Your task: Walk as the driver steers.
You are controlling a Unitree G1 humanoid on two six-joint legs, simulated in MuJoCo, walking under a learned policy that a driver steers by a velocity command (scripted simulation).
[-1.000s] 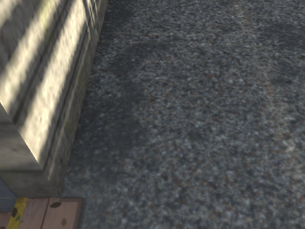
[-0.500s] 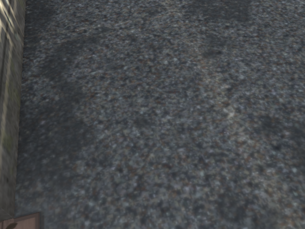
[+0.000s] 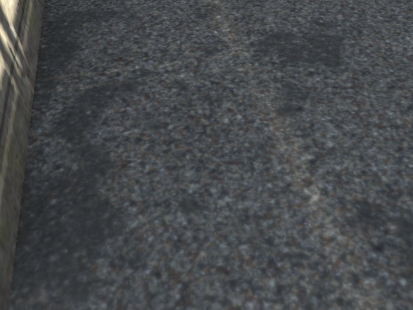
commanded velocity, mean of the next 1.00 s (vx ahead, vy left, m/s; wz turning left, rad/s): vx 0.32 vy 0.00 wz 0.19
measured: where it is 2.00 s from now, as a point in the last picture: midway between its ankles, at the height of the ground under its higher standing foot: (218, 243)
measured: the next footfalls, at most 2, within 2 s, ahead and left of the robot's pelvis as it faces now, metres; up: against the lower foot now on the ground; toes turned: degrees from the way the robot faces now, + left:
left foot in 0.16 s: +0.23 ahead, +0.16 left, +0.00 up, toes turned +7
right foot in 0.62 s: +0.57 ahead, +0.04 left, +0.00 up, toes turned +20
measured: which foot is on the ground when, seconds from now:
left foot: up 0.00-0.14, down 0.16-0.62, up 0.64-1.00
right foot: down 0.00-0.18, up 0.20-0.60, down 0.62-1.00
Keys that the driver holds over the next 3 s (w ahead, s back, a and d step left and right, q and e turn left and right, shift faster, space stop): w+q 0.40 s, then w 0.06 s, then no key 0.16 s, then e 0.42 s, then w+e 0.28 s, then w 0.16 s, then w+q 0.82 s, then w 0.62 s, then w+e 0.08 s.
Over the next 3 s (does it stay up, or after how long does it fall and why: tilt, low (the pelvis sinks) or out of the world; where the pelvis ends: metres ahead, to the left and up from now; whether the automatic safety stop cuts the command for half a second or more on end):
stays up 1.31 0.19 -0.01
